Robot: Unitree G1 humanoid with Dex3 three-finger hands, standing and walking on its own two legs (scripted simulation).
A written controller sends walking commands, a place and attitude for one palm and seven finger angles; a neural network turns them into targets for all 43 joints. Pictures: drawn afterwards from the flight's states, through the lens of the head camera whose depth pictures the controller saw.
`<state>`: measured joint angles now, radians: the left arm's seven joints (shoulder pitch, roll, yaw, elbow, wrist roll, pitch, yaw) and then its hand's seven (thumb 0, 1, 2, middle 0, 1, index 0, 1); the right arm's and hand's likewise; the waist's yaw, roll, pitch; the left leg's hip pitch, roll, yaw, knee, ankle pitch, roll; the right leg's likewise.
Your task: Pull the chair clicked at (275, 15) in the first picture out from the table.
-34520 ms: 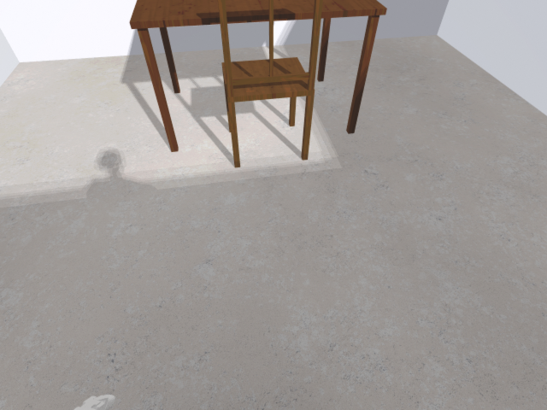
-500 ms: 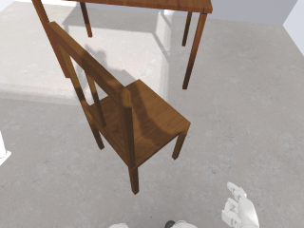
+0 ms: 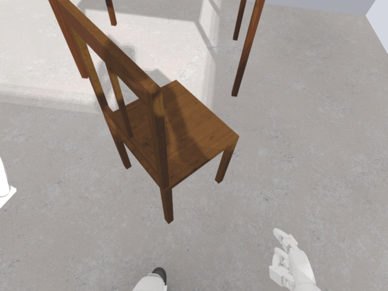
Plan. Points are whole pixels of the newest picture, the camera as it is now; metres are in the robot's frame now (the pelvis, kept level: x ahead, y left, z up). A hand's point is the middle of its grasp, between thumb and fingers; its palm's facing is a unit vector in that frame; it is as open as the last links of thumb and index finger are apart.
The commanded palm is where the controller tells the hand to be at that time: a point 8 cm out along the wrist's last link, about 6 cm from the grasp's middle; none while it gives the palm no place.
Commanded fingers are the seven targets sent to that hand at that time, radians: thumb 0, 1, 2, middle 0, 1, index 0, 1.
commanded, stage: step back with the hand held close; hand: left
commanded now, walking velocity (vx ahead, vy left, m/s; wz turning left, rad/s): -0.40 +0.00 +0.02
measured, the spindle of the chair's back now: (121, 105) +0.59 +0.28 -0.08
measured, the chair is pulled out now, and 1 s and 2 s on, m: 0.67 0.67 0.67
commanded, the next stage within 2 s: stop stepping back and stand still in 0.08 s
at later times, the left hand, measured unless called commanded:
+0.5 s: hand out of the picture +0.08 +0.19 +0.17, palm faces +0.39 -0.80 -0.46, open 7.4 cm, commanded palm +0.03 +0.25 +0.18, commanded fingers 0.00 0.90 0.90 -0.20 -0.30 -0.20 -0.30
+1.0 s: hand out of the picture +0.04 +0.23 +0.18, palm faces +0.51 -0.76 -0.40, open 7.4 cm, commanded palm -0.01 +0.26 +0.18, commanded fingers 0.00 0.90 0.90 -0.20 -0.30 -0.20 -0.30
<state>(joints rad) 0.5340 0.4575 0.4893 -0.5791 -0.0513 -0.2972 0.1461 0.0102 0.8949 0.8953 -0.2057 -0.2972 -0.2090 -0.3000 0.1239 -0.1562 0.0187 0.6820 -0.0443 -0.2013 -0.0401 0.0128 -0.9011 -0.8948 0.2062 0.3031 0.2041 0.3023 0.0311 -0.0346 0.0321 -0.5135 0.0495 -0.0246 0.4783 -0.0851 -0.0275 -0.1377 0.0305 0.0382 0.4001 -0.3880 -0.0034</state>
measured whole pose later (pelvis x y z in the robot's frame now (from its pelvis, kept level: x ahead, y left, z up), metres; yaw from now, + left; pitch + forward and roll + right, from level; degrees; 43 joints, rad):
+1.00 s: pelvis -0.14 -0.05 +0.00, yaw +2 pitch -2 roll +0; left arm 0.51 0.38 0.40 -0.41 -0.02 -0.22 0.15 0.01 0.89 0.89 -0.21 -0.30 -0.21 -0.30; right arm 0.28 -0.19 0.01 0.71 0.00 -0.11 -0.05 0.02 -0.90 -0.89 0.21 0.30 0.20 0.30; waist 0.00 -0.01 -0.06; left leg -0.27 0.01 0.05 0.67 -0.39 0.04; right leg -0.25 0.01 -0.11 0.50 -0.23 -0.06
